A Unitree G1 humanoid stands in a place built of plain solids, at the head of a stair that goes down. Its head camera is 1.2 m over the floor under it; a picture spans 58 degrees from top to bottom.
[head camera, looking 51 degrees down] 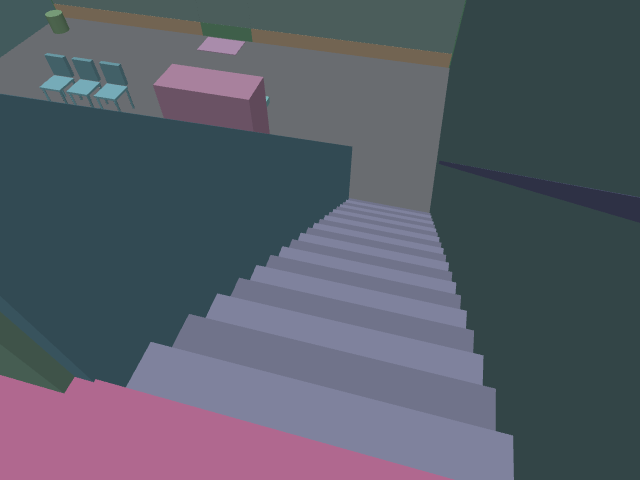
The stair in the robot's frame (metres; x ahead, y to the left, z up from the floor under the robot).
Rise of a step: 0.17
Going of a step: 0.21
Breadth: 1.20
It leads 15 degrees to the right of straight ahead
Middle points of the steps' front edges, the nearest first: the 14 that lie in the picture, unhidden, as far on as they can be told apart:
0.31 0.05 0.00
0.52 0.00 -0.18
0.72 -0.05 -0.35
0.92 -0.10 -0.51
1.12 -0.16 -0.68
1.32 -0.21 -0.85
1.53 -0.26 -1.02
1.73 -0.32 -1.19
1.93 -0.37 -1.36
2.13 -0.42 -1.53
2.34 -0.48 -1.69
2.54 -0.53 -1.86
2.74 -0.58 -2.03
2.94 -0.63 -2.20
